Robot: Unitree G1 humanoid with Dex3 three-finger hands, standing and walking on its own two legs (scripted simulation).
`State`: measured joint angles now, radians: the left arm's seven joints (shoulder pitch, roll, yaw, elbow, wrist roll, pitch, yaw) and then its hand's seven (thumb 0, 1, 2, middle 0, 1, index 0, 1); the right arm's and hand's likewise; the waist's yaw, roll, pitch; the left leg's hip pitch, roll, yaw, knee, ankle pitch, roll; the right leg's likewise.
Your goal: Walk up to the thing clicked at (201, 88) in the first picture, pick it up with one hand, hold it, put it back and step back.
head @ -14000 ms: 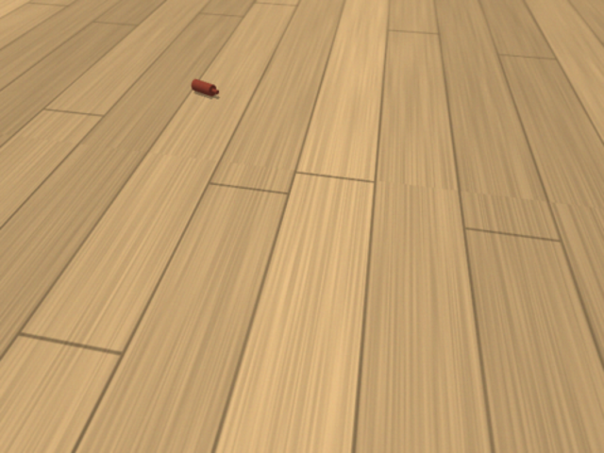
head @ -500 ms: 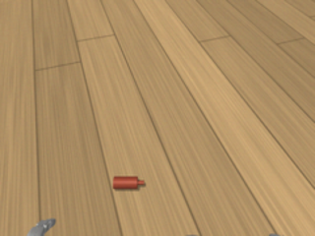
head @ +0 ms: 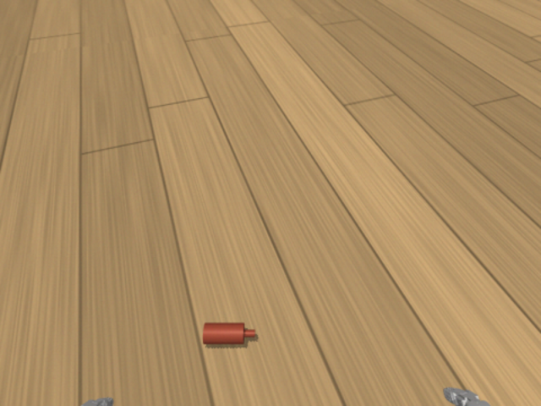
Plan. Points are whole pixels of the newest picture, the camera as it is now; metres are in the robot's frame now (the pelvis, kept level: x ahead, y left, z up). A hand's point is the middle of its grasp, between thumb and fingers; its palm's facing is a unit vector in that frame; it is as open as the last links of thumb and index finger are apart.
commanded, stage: walk up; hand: left
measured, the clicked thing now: (229, 333) +0.48 +0.15 -0.74
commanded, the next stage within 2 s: stand in 1.06 s
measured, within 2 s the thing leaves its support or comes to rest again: neither
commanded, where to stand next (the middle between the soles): +0.04 +0.00 m, yaw +0 degrees
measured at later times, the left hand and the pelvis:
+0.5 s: hand out of the picture +0.02 +0.26 -0.16, palm faces +0.01 -0.95 -0.32, open 7.4 cm; pelvis -0.02 +0.01 +0.01, yaw +0 degrees
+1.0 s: hand out of the picture +0.08 +0.25 -0.15, palm faces +0.01 -0.95 -0.32, open 7.4 cm; pelvis +0.00 +0.00 +0.01, yaw +0 degrees
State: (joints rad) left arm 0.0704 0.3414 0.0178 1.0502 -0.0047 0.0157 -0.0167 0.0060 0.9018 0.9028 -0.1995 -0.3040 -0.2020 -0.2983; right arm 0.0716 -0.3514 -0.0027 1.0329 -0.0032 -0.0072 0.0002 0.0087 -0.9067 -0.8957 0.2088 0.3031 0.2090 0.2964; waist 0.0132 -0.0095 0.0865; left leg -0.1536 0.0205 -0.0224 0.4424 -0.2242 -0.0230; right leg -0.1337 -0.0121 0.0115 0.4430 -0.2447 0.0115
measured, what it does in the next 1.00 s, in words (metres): stands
